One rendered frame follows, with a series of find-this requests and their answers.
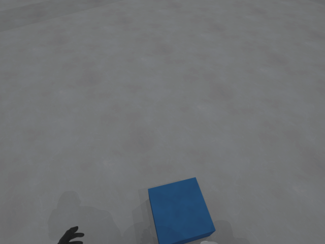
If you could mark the carton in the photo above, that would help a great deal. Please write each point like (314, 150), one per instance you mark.
(180, 213)

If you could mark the left robot hand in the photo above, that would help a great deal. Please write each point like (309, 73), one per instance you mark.
(70, 234)

